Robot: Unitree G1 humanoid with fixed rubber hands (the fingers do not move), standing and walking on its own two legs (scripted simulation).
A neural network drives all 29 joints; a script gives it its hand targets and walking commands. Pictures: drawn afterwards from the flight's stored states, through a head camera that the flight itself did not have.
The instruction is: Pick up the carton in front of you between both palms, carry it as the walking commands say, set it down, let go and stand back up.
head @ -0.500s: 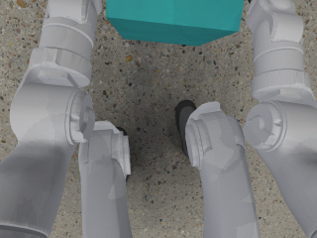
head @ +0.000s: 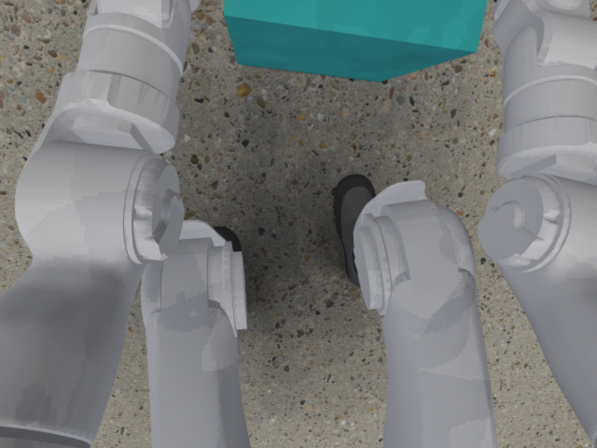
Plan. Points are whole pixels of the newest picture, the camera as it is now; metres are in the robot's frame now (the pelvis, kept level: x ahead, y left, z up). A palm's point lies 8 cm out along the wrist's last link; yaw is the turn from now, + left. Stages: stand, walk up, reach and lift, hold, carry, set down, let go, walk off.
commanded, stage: set down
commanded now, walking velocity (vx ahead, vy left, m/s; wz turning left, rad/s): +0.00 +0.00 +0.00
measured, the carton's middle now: out of the picture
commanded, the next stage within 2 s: let go in 1.66 s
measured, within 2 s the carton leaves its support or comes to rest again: rests again in 0.40 s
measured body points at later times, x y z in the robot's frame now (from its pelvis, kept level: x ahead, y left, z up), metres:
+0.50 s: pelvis +0.00 +0.00 +0.00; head +0.39 -0.02 +0.21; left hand +0.59 +0.06 -0.21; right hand +0.50 -0.28 -0.21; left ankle +0.08 +0.11 -0.35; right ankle +0.13 -0.14 -0.35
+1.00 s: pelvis +0.00 -0.01 +0.05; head +0.35 -0.05 +0.33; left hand +0.62 +0.06 -0.06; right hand +0.52 -0.31 -0.07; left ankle +0.08 +0.11 -0.35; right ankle +0.13 -0.14 -0.35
